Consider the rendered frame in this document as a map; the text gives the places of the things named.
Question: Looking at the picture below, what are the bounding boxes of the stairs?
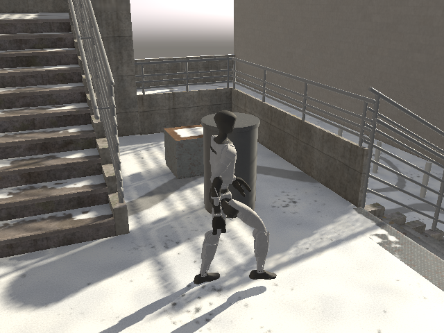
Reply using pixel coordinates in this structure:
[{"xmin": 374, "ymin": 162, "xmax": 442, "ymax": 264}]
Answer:
[
  {"xmin": 0, "ymin": 22, "xmax": 116, "ymax": 258},
  {"xmin": 378, "ymin": 216, "xmax": 444, "ymax": 260}
]

